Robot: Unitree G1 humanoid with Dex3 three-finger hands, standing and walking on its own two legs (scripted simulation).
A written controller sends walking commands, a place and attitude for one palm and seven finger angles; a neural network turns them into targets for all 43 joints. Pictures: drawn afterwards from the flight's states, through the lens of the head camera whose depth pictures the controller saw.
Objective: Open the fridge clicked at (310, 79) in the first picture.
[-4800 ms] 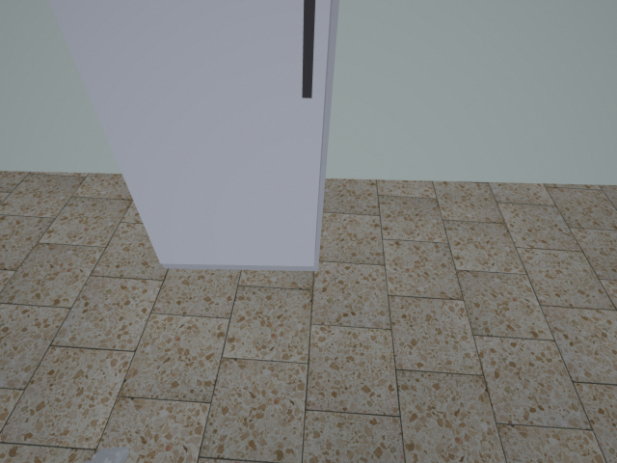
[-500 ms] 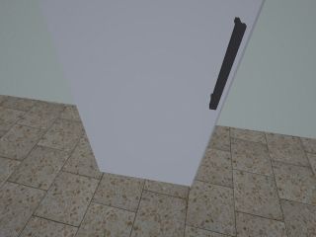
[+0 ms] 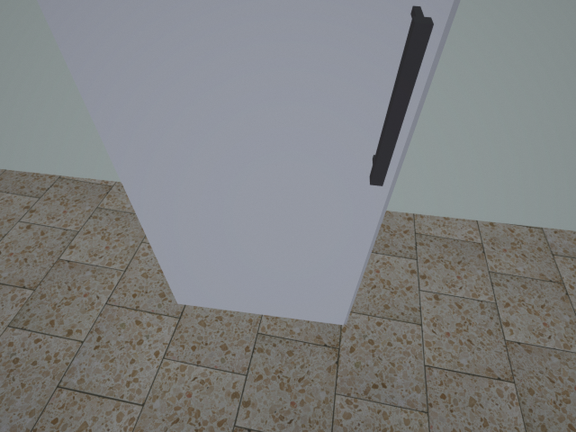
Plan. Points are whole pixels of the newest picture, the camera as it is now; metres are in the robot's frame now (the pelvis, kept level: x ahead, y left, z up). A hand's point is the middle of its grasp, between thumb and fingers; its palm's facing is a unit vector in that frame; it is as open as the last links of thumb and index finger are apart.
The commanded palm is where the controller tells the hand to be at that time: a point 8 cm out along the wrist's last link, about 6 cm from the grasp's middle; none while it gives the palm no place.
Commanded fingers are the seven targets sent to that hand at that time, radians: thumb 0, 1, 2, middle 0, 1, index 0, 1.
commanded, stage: look again from close up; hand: right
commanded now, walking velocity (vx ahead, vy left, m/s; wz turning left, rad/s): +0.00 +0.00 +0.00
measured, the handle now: (393, 107) +0.54 -0.13 +0.19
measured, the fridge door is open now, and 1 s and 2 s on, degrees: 0 0 0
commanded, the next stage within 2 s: none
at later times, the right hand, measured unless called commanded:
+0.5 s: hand out of the picture -0.06 -0.24 -0.18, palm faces +0.05 +0.97 -0.23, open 7.4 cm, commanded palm none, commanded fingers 0.00 -0.90 -0.90 0.20 0.30 0.20 0.30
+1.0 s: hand out of the picture -0.07 -0.20 -0.18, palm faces +0.06 +0.98 -0.18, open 7.4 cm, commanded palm none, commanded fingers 0.00 -0.90 -0.90 0.20 0.30 0.20 0.30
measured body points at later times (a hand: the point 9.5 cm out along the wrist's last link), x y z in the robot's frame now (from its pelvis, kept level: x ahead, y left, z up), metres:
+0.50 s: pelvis -0.05 -0.04 +0.00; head -0.06 -0.05 +0.45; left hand -0.03 +0.20 -0.15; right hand -0.06 -0.29 -0.16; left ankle -0.02 +0.11 -0.74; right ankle +0.02 -0.12 -0.74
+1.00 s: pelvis -0.05 -0.02 +0.00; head -0.05 -0.03 +0.45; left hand -0.02 +0.22 -0.15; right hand -0.07 -0.25 -0.16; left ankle -0.02 +0.11 -0.74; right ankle +0.02 -0.12 -0.74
